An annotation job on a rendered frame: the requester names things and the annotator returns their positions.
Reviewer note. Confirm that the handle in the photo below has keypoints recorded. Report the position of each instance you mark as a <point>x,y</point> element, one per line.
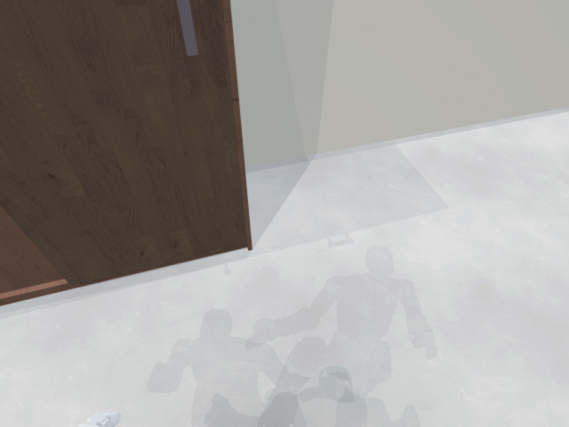
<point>187,27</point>

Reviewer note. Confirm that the wardrobe door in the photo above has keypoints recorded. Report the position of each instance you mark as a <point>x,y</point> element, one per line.
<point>21,262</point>
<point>117,149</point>

